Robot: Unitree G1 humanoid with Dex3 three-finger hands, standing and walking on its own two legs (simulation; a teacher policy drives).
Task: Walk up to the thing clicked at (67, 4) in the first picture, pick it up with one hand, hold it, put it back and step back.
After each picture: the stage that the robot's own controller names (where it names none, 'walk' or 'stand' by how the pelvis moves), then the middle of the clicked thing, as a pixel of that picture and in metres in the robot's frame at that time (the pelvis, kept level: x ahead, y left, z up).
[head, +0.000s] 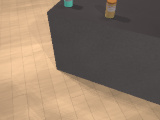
stand; out of the picture +1.23 +0.17 -0.05
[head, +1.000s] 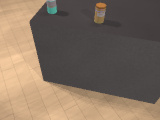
walk; (51, 4) +1.09 +0.23 -0.04
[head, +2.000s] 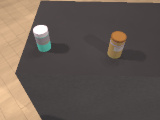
walk; (42, 38) +0.64 +0.20 -0.04
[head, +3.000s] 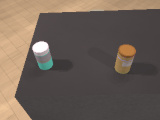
stand; (43, 56) +0.52 +0.22 -0.02
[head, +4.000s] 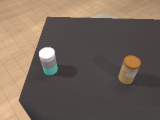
stand; (48, 61) +0.51 +0.20 -0.05
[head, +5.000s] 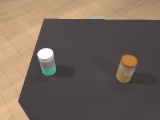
stand; (47, 62) +0.52 +0.20 -0.05
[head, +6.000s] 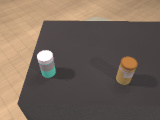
stand; (47, 64) +0.51 +0.20 -0.05
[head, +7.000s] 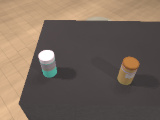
rise first; (48, 64) +0.51 +0.19 -0.05
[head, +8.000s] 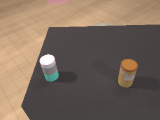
rise first; (49, 68) +0.51 +0.22 -0.04
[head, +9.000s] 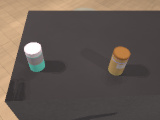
go down; (35, 57) +0.51 +0.20 -0.03
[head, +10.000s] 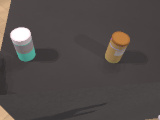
go down; (24, 45) +0.51 +0.21 +0.01
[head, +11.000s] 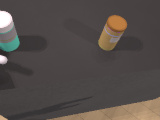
close in; (4, 32) +0.51 +0.22 +0.04
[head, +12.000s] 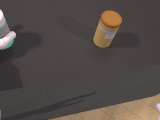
close; out of the picture +0.52 +0.23 +0.05
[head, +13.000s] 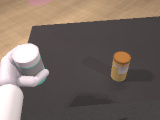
lift; (31, 65) +0.34 +0.17 +0.17
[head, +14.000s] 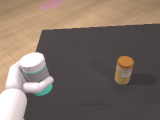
hold; (37, 74) +0.32 +0.17 +0.15
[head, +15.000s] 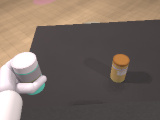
hold; (29, 74) +0.33 +0.19 +0.14
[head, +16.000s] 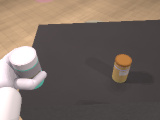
hold; (28, 69) +0.33 +0.18 +0.16
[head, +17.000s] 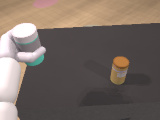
crouch; (29, 45) +0.40 +0.18 +0.20
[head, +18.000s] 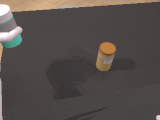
lower; (5, 27) +0.49 +0.22 +0.16
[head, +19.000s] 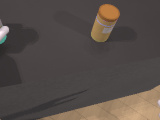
lower; out of the picture +0.52 +0.23 +0.06
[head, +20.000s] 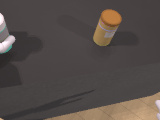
lower; out of the picture +0.50 +0.22 +0.05
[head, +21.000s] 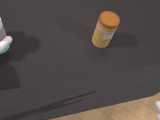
lower; out of the picture +0.50 +0.23 +0.05
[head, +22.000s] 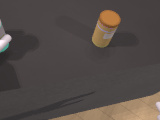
lower; out of the picture +0.50 +0.23 +0.05
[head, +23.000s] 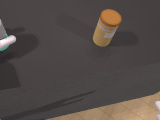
open; out of the picture +0.51 +0.23 +0.05
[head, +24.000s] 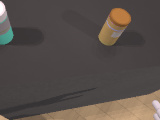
sink last; out of the picture +0.51 +0.23 +0.05
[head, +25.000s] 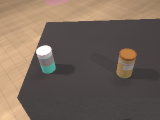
sink last; (46, 59) +0.53 +0.24 +0.01
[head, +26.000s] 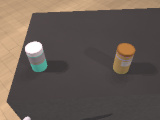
stand; (36, 57) +0.50 +0.23 +0.01
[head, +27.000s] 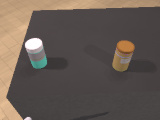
stand; (36, 53) +0.51 +0.23 +0.02
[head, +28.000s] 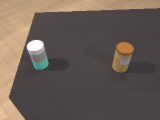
stand; (38, 55) +0.51 +0.23 +0.01
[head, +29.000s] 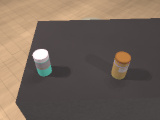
stand; (42, 63) +0.52 +0.22 -0.04
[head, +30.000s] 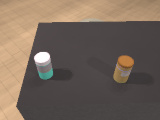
stand; (44, 66) +0.50 +0.21 -0.05
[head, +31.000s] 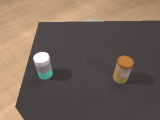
stand; (43, 66) +0.50 +0.21 -0.05
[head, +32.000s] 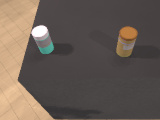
walk; (43, 40) +0.56 +0.23 -0.03
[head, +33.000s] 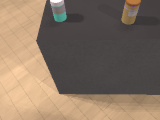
walk; (58, 8) +0.77 +0.17 -0.02
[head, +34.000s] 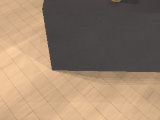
walk; out of the picture +1.03 +0.20 -0.04
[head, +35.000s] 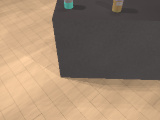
stand; out of the picture +1.12 +0.18 -0.04
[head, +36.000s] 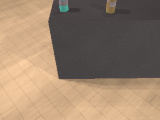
stand; (63, 2) +1.15 +0.20 -0.05
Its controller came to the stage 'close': yes
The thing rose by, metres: 0.23
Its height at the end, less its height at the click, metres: +0.00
